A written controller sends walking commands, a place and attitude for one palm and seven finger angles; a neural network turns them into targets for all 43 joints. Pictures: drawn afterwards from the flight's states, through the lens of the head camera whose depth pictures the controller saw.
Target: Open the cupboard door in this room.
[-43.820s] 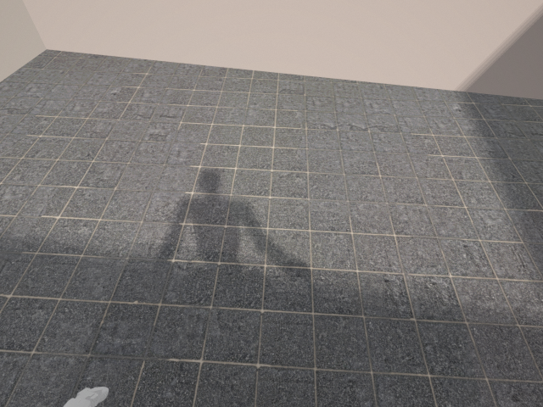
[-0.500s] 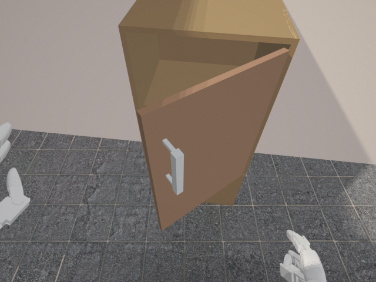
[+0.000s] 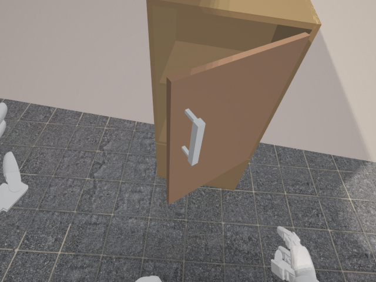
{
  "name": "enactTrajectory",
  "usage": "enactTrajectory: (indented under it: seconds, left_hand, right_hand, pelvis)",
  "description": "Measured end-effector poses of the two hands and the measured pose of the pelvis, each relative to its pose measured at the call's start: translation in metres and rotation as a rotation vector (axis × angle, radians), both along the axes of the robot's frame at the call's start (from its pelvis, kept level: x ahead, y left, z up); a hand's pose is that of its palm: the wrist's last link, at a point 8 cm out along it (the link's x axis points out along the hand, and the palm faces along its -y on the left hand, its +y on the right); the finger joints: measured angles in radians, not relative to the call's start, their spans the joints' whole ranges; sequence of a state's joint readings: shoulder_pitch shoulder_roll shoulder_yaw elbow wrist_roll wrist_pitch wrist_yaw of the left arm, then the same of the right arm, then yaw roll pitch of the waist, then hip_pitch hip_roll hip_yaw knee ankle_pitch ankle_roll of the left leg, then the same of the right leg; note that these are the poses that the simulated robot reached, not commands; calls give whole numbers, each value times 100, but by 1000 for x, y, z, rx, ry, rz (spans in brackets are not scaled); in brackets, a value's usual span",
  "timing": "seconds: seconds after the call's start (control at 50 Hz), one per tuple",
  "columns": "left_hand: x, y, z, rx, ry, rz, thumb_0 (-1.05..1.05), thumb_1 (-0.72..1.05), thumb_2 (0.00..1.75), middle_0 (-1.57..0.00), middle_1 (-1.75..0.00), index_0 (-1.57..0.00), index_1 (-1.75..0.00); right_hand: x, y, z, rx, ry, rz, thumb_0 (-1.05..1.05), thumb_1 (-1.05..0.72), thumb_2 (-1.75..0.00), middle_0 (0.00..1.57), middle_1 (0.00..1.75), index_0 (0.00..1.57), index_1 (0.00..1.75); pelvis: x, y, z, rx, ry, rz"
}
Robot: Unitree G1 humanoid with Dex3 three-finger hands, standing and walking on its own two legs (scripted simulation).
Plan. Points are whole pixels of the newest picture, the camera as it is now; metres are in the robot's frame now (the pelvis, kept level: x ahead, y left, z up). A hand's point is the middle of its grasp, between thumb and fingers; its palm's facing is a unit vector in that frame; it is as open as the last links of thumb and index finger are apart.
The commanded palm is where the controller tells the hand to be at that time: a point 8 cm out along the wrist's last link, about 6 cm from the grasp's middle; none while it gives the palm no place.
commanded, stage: step back with the hand held close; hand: left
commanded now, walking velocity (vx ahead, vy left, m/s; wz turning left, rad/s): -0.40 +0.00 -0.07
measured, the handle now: (191, 138) +0.44 +0.03 +0.03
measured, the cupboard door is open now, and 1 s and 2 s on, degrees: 42 42 42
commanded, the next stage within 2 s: stop stepping back and stand still in 0.08 s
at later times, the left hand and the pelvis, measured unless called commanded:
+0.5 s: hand out of the picture +0.08 +0.23 +0.18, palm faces +0.42 -0.79 -0.44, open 7.4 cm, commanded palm +0.04 +0.26 +0.19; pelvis -0.12 -0.03 +0.01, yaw -4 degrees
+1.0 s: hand out of the picture +0.04 +0.25 +0.16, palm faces +0.42 -0.80 -0.44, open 7.4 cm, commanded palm -0.01 +0.28 +0.19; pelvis -0.17 -0.01 +0.01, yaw -3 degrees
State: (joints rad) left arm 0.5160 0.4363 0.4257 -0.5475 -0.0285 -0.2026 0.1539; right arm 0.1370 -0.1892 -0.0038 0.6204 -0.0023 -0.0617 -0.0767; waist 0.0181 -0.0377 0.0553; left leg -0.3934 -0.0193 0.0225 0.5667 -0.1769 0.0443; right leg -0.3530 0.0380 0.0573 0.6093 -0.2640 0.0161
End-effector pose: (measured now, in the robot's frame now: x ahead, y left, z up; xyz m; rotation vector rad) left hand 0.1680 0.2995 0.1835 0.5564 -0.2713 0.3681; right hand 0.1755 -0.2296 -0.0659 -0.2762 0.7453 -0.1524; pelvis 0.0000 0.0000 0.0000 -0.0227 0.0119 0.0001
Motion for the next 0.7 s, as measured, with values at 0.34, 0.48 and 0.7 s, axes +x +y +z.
enactTrajectory:
  seconds: [0.34,0.48,0.7]
  left_hand:
    - [-93,-40,11,39,50,-88,2,89,90,-21,-30,-22,-31]
    - [-129,-37,16,0,1,-9,1,88,90,-22,-30,-22,-31]
    - [-135,-42,1,-41,4,-60,2,89,90,-21,-30,-21,-30]
  right_hand:
    - [-117,-18,-1,62,-45,-6,1,-90,-90,20,30,20,30]
    - [-190,-48,-15,28,85,-92,1,-90,-90,20,30,20,30]
    - [-218,-53,-5,15,-20,-141,1,-91,-90,20,30,20,30]
  pelvis:
    - [-108,-25,-1,13,34,-57]
    - [-117,-30,6,32,6,-73]
    - [-148,-24,3,23,-36,-60]
